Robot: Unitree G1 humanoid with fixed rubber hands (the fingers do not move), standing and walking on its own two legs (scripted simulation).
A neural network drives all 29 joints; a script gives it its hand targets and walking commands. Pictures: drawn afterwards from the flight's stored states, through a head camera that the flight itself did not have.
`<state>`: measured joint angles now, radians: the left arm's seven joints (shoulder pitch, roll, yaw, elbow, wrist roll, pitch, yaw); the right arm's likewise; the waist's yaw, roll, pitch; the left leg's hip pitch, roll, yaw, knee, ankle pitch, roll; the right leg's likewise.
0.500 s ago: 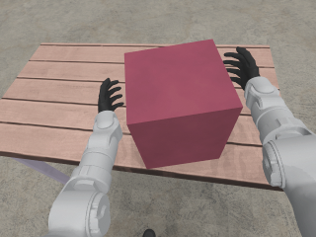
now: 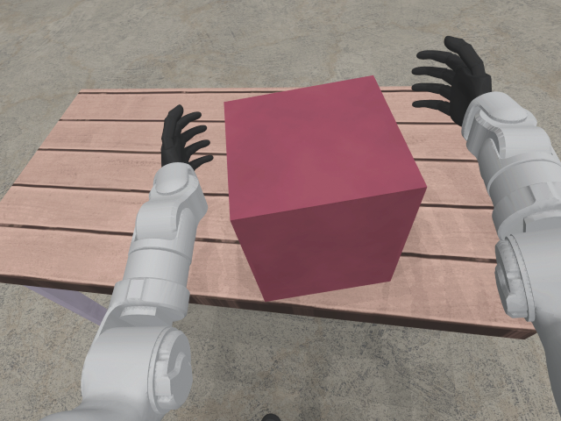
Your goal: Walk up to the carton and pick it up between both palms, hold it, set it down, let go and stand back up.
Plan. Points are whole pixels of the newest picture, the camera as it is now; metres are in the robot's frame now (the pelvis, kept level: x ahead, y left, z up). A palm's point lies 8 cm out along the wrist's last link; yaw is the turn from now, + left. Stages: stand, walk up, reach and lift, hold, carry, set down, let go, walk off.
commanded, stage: set down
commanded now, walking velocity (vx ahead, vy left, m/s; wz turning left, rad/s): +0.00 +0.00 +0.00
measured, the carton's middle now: (314, 199) +0.45 +0.06 +0.03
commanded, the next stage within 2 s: none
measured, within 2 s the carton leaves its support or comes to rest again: neither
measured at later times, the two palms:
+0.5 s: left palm (157, 161) +0.38 +0.23 +0.17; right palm (497, 95) +0.52 -0.14 +0.19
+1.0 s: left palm (160, 199) +0.34 +0.22 +0.14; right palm (510, 152) +0.48 -0.17 +0.14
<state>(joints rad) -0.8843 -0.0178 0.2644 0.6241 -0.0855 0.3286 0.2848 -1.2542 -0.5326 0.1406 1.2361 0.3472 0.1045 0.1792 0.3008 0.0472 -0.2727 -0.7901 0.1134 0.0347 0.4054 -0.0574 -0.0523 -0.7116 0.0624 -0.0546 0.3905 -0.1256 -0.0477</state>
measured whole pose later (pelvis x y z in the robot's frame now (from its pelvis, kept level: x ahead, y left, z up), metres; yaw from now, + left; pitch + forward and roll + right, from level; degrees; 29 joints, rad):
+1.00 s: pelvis -0.01 -0.01 +0.01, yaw +2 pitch +13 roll -1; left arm -0.59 -0.01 0.22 0.13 -0.06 0.64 0.29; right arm -0.90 -0.55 0.12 0.90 0.42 0.20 0.18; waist 0.19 0.04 -0.11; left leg -0.52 0.09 0.01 0.36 -0.05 -0.06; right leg -0.46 0.06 -0.04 0.40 -0.15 -0.05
